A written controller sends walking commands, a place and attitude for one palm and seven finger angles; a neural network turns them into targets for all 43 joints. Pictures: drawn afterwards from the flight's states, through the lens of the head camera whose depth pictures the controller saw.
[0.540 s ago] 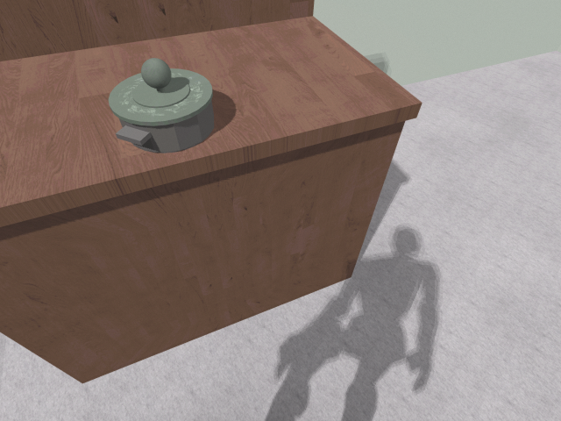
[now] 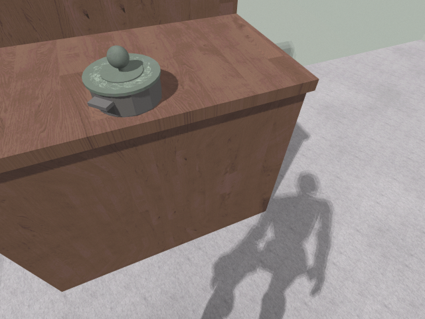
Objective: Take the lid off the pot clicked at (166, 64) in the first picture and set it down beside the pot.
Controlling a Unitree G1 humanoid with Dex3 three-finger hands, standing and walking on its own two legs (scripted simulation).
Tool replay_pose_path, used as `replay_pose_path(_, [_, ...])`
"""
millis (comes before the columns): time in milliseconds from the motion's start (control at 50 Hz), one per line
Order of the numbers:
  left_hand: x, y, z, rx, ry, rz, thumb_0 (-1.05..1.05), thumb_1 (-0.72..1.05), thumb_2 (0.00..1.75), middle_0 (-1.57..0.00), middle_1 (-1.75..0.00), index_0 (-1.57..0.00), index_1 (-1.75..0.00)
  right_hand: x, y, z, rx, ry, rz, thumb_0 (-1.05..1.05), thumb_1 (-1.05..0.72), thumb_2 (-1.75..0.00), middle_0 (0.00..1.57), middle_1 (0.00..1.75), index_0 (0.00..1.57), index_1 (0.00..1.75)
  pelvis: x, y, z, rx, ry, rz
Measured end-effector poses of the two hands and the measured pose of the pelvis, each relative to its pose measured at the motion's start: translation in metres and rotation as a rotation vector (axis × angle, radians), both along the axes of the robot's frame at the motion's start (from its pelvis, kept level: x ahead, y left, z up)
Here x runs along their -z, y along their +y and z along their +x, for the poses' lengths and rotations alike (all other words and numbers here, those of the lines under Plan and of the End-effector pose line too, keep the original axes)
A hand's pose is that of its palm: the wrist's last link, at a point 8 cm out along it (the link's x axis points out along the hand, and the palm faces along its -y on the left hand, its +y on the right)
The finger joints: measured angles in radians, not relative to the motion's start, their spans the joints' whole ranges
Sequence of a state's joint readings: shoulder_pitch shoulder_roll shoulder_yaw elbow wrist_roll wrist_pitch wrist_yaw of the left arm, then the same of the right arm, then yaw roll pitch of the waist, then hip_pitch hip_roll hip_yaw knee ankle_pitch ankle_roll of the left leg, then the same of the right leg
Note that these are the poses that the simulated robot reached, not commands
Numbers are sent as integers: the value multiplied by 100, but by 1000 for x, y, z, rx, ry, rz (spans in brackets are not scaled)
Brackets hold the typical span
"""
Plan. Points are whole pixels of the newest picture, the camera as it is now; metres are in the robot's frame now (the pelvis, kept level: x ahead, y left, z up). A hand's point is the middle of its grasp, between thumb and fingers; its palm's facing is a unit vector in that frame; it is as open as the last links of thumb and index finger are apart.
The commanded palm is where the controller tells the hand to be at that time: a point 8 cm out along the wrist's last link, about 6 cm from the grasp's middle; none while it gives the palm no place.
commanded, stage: look at it before walking up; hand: left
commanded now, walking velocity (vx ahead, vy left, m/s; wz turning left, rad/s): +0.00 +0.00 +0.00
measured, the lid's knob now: (118, 57) +0.63 +0.26 +0.17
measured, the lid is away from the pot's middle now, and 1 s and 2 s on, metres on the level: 0.00 0.00 0.00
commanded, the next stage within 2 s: turn to face it in 0.10 s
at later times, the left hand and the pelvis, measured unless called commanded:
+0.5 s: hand out of the picture +0.01 +0.20 -0.19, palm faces +0.15 -0.96 -0.23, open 7.4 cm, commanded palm none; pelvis -0.01 +0.00 -0.01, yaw +7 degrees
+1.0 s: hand out of the picture +0.04 +0.20 -0.16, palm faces +0.31 -0.90 -0.30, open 7.4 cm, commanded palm none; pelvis +0.00 -0.03 -0.01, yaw +19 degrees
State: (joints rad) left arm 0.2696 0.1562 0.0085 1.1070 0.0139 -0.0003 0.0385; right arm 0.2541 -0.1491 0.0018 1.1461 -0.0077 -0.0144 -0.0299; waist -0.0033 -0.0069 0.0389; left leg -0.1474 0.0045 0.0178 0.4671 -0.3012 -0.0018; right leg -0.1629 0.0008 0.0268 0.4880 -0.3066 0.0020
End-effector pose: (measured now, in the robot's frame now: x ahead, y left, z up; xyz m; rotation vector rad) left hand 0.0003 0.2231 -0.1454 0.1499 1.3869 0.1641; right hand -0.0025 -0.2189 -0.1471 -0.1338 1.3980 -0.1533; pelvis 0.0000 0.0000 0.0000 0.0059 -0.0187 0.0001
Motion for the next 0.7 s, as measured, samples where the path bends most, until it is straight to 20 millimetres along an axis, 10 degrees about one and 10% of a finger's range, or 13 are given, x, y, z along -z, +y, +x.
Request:
replay_pose_path(400, [2,4,3,-59,-29,17,0,90,90,-20,-30,-20,-30,6,-5,2,-36,34,3,0,-90,-90,20,29,20,30,6,-3,-3,-57,13,-4])
replay_pose_path(700, [2,52,1,-179,-117,50,1,90,90,-20,-30,-20,-30,-17,-6,73,-215,-114,-87,0,-90,-90,20,29,20,29,5,16,-13,-201,13,-10])
